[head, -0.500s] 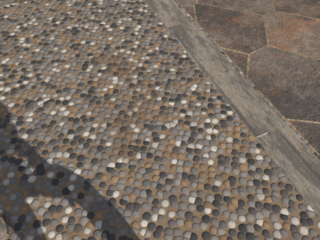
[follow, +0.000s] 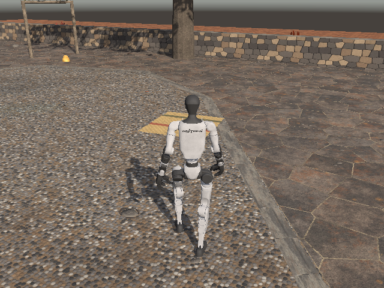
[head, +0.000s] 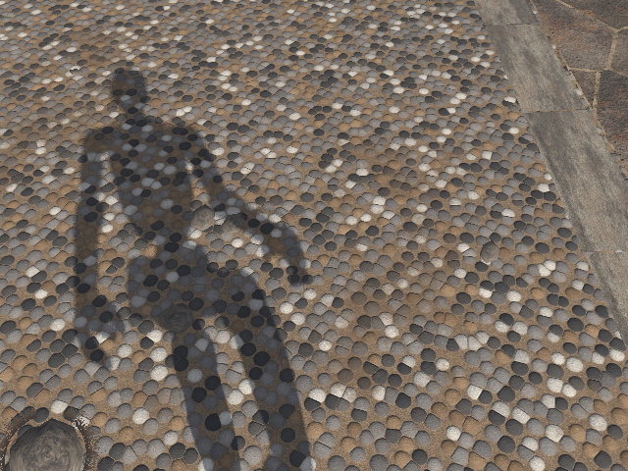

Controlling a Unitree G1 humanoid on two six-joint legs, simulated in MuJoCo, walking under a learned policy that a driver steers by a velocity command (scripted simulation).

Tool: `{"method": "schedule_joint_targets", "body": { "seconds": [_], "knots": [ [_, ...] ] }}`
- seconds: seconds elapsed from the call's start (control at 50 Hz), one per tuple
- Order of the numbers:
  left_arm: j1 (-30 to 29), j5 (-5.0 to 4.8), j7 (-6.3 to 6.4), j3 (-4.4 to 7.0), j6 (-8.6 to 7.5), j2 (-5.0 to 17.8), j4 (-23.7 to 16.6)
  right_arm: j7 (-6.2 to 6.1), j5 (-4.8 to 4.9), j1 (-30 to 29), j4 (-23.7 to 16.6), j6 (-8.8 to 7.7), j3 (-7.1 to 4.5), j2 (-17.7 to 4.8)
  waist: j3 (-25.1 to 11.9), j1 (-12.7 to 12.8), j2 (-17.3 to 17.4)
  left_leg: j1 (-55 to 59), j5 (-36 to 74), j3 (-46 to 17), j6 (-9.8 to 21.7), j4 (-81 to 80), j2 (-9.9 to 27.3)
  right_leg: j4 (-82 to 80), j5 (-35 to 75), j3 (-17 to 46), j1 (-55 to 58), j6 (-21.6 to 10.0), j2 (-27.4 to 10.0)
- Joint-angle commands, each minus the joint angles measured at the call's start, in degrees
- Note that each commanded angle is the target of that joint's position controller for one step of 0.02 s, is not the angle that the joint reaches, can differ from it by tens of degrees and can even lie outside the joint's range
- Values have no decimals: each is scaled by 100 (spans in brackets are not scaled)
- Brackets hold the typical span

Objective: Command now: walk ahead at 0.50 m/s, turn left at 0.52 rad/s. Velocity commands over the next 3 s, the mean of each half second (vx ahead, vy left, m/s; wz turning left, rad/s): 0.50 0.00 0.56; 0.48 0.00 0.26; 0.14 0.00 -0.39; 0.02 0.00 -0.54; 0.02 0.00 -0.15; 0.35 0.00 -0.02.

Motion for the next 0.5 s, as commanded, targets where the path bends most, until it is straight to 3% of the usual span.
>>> {"method": "schedule_joint_targets", "body": {
  "seconds": [0.02,0.06,0.08,0.1,0.12,0.14,0.16,0.18,0.2,0.24,0.26,0.3,0.34,0.5],
  "knots": [
    [78,13,65,187,2,908,-177,11,-20,-460,-522,-75,-16,-252,256,-107,-600,228,-406,361,298,-418,-279,194,4619,227,40,-483,-1694],
    [19,30,97,236,90,1099,-162,-51,-26,24,-424,-76,-87,-388,-114,-359,-754,900,-1063,554,565,-479,-680,1226,6248,85,260,-445,-1717],
    [-2,34,96,263,155,1191,-174,-89,-26,566,-281,-111,-159,-505,-447,-583,-753,1524,-1282,534,719,-653,-878,2140,6348,71,170,-439,-1720],
    [-77,16,75,267,196,1212,-233,-160,-75,1430,-4,-166,-275,-700,-921,-996,-495,2756,-1101,318,916,-1150,-957,3493,5477,-9,-446,-299,-1607],
    [17,-38,31,175,173,845,-484,-261,-128,2005,101,-161,-480,-1346,-1498,-1118,293,4363,-1854,-1519,1379,-1381,341,5403,2850,-21,-2167,-58,-1235],
    [-146,-50,-61,170,110,656,-897,-268,35,1680,-40,-105,-582,-1819,-1825,-761,1133,5289,-1391,-4688,2165,-2278,1585,7108,-1270,836,-4180,235,67],
    [-852,16,-85,195,51,911,-1041,-299,142,1689,-35,-48,-553,-1670,-1382,-958,166,5041,-1043,-4217,2033,-2523,1486,7143,-796,1740,-4793,182,-284],
    [-943,-57,-105,145,-25,793,-1088,-349,165,1418,15,-57,-476,-1376,-698,-745,-50,4297,-590,-3444,1855,-2568,1384,6727,-255,1743,-4815,142,-548],
    [-806,-50,-90,144,-48,771,-990,-367,161,1180,16,-91,-396,-1081,-290,-448,-363,3563,62,-2891,1556,-2645,1063,6107,-22,1734,-4456,135,-745],
    [-586,141,-97,138,143,726,-932,-392,204,861,-42,-189,-300,-821,-237,-112,-278,2837,821,-2193,1321,-2748,568,5535,56,1775,-3777,262,-868],
    [-558,178,-120,138,239,696,-945,-376,218,909,-42,-256,-289,-821,-303,-75,-229,2726,1103,-2091,1327,-2764,466,5395,54,1730,-3662,325,-844],
    [-714,177,-156,120,352,609,-1038,-351,224,1091,3,-334,-321,-973,-292,-69,-167,2581,1188,-1925,1304,-2846,297,5005,279,1628,-3744,433,-821],
    [-1199,166,-170,110,384,602,-1222,-351,211,1332,32,-343,-339,-1045,-138,-217,-55,2583,964,-1953,1209,-2953,208,4516,715,1577,-4054,515,-819],
    [-2726,82,-239,19,295,629,-1771,-412,153,2155,104,-303,-349,-1093,-24,-813,173,3556,1397,-2333,977,-2541,212,2671,1670,1614,-4468,474,-440]
  ]
}}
